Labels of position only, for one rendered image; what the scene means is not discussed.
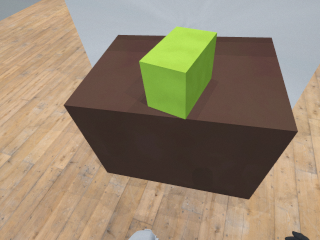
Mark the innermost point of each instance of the pedestal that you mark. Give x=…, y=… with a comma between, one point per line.
x=235, y=133

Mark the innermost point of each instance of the carton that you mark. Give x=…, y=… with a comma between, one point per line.
x=178, y=69

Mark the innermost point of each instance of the left robot thigh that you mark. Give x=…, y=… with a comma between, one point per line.
x=143, y=235

